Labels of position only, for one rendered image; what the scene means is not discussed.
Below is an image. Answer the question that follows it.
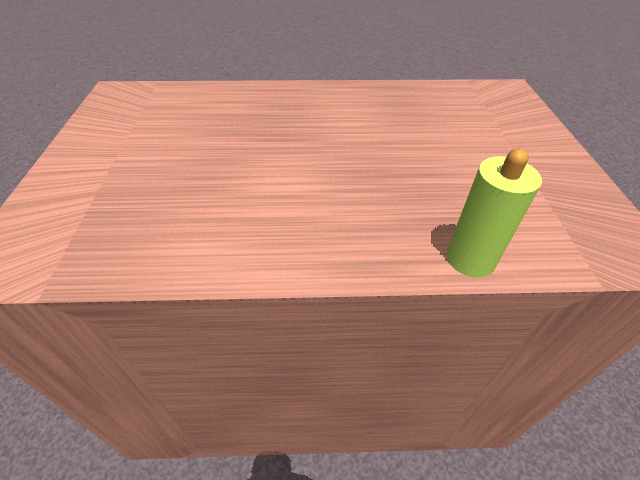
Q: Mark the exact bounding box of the bottle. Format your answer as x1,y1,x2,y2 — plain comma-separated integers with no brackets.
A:
447,149,542,278

